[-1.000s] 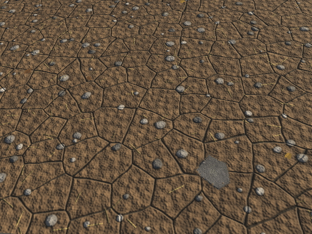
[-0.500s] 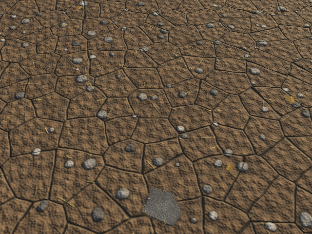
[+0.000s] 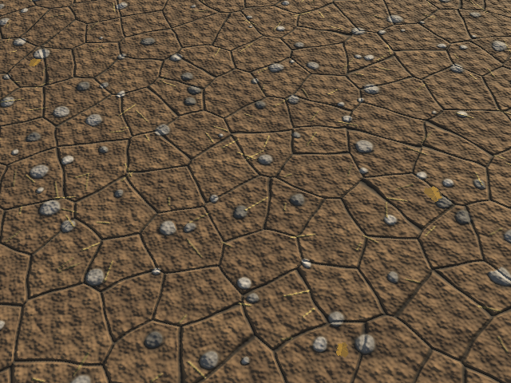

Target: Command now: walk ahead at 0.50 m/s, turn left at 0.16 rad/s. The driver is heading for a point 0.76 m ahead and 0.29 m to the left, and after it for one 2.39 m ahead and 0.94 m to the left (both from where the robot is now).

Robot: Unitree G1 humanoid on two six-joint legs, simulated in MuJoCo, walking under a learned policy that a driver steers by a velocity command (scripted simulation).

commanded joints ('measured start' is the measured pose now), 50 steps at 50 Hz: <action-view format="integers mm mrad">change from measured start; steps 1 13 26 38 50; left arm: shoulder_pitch -17 69 -37 -278 -95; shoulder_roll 131 185 149 133 116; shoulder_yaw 42 66 33 25 37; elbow -38 76 -34 -95 -7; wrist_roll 9 -20 7 -15 6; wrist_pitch -44 -7 -51 -60 -35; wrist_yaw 11 41 36 9 28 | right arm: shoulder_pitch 51 -209 22 148 88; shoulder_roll -57 -20 -96 -135 -59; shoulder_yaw -17 -2 -48 -63 -48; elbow -33 -155 -172 -119 -211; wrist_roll -4 -16 -24 -4 -11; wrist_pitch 21 6 -2 31 77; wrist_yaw -8 48 2 -39 -33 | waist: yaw -16 73 7 -63 -18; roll -84 -79 -5 74 -164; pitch -72 34 -120 -75 -78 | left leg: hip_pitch -80 -172 420 405 -75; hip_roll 37 -34 62 15 -50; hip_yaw -68 45 -350 -368 -48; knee -54 -541 -918 -783 -10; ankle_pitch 112 283 397 245 -86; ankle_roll -23 41 317 189 -48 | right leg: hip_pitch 86 359 -371 -199 93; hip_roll -299 -335 -160 -52 -306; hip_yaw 193 -63 152 149 192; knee -275 -214 686 71 -132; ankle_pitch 206 374 -150 170 541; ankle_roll -175 -79 106 116 -120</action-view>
